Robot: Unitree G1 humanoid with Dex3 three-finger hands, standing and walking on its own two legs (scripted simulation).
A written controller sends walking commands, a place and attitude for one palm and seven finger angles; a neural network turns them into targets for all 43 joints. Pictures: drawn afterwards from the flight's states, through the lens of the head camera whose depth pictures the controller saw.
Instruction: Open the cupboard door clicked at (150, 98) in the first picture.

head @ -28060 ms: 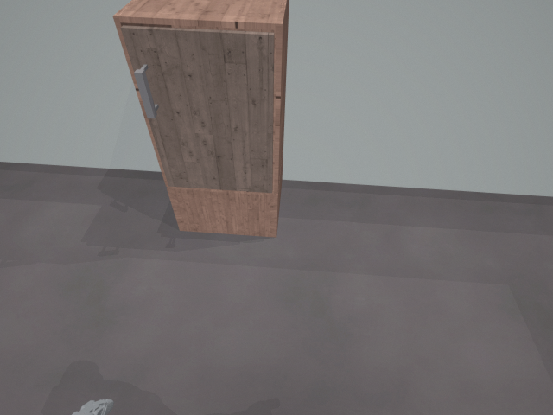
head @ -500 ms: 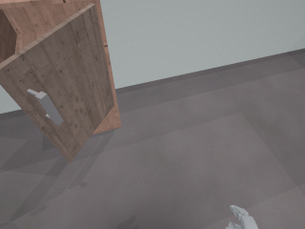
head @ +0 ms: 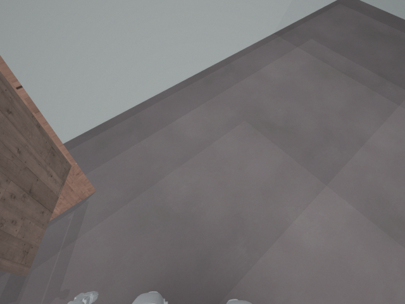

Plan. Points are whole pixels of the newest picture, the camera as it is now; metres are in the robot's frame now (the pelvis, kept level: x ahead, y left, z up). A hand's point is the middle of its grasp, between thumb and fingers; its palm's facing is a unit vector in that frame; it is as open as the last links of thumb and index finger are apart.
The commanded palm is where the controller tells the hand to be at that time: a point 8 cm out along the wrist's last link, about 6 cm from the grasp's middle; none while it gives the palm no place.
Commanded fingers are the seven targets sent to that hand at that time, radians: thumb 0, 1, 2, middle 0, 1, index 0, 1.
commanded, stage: walk to a spot facing it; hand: left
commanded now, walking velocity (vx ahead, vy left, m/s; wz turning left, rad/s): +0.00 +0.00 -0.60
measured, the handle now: out of the picture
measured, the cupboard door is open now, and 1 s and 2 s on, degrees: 46 46 46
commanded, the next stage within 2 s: turn to face it in 1.54 s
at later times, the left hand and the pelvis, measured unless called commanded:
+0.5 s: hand (130, 279) +0.18 +0.16 -0.16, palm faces -0.27 -0.93 -0.23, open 7.3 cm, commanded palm none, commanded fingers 0.00 0.90 0.90 -0.20 -0.30 -0.20 -0.30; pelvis +0.07 -0.02 +0.01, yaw -19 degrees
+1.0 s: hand (226, 173) +0.46 -0.06 -0.16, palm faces -0.59 -0.77 -0.23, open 7.3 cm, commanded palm none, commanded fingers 0.00 0.90 0.90 -0.20 -0.30 -0.20 -0.30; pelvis +0.22 -0.13 -0.02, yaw -35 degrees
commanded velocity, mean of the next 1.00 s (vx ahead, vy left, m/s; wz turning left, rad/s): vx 0.26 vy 0.00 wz -0.55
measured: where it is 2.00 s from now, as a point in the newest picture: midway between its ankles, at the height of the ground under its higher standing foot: (280, 232)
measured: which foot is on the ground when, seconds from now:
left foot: up 0.00-0.02, down 0.04-0.28, up 0.30-0.54, down 0.56-0.92, up 0.94-1.00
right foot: down 0.00-0.02, up 0.04-0.26, down 0.28-0.56, up 0.58-0.92, down 0.94-1.00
